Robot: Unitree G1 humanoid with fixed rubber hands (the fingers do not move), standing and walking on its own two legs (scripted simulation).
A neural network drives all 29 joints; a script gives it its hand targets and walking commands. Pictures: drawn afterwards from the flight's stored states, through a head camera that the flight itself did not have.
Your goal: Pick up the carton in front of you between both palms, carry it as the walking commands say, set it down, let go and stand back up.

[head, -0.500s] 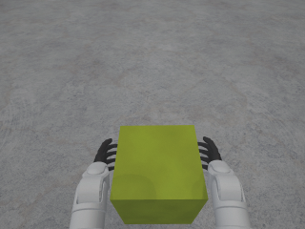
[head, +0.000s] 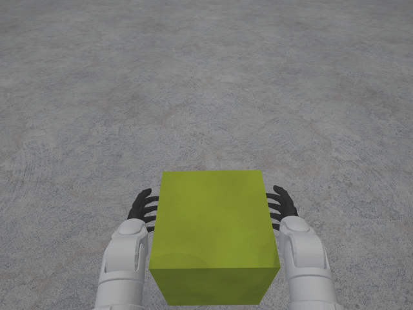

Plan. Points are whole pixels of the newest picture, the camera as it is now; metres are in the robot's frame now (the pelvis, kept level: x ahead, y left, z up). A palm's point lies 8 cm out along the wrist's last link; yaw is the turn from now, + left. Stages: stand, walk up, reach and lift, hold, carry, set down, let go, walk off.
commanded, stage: carry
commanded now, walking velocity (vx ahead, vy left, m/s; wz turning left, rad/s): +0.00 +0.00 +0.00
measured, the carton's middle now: (212, 240) +0.30 +0.00 -0.04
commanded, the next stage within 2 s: hold in 1.08 s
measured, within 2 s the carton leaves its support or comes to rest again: neither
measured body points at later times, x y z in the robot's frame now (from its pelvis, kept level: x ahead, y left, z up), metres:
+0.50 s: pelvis -0.04 +0.01 +0.00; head -0.06 +0.00 +0.45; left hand +0.27 +0.16 +0.04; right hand +0.27 -0.14 +0.04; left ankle +0.00 +0.12 -0.74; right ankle -0.05 -0.11 -0.74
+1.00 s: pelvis -0.05 +0.01 +0.00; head -0.07 +0.00 +0.45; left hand +0.25 +0.16 +0.04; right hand +0.25 -0.15 +0.04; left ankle +0.00 +0.12 -0.74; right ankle -0.05 -0.11 -0.74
